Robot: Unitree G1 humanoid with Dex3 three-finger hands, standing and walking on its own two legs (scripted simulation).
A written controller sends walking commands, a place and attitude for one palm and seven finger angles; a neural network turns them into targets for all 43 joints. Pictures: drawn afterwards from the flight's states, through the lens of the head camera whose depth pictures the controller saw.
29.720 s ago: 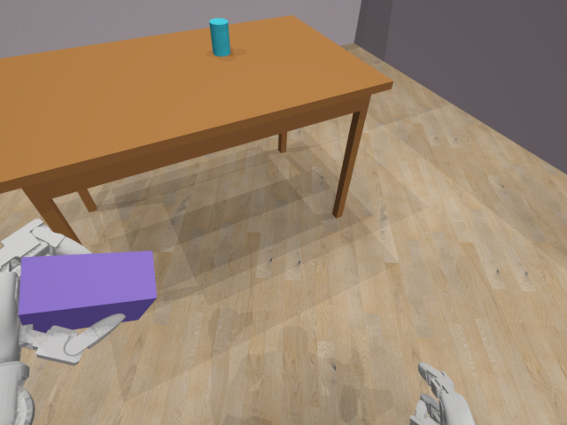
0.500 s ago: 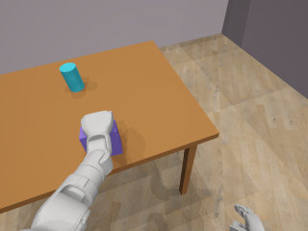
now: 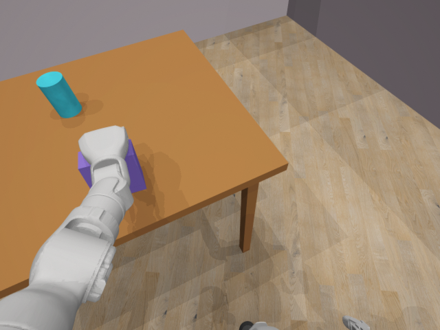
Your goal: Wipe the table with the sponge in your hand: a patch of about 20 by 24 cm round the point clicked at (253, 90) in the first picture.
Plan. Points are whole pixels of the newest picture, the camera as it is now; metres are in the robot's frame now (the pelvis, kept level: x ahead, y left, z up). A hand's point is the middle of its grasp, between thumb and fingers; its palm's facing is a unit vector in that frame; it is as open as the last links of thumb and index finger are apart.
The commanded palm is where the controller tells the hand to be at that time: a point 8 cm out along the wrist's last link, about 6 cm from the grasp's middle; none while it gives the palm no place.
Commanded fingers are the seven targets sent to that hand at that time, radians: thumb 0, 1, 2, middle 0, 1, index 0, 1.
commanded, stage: wipe forward along the third lane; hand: left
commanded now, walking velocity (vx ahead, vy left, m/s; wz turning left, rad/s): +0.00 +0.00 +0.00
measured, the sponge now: (117, 176) +0.43 +0.22 -0.01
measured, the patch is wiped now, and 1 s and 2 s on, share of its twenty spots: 0.85 1.00 1.00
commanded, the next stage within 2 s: wipe back along the third lane in 0.72 s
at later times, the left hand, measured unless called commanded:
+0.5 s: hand (107, 143) +0.50 +0.24 +0.02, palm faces -0.13 +0.01 -0.99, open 9.5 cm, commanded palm +0.49 +0.25 +0.06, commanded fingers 0.00 0.10 1.30 -1.20 -1.60 -1.20 -1.60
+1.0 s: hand (104, 132) +0.53 +0.26 +0.02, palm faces -0.11 +0.04 -0.99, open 9.5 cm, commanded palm +0.51 +0.24 +0.06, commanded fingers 0.00 0.10 1.30 -1.20 -1.60 -1.20 -1.60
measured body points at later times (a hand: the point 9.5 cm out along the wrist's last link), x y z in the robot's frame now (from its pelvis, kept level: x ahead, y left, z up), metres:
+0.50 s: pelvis +0.02 +0.02 +0.00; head +0.11 +0.00 +0.44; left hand +0.50 +0.24 +0.08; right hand +0.06 -0.26 -0.14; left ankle -0.01 +0.14 -0.72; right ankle +0.07 -0.07 -0.72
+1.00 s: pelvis +0.03 +0.04 -0.01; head +0.14 +0.04 +0.43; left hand +0.54 +0.25 +0.08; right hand +0.03 -0.23 -0.14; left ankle -0.01 +0.14 -0.72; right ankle +0.07 -0.07 -0.72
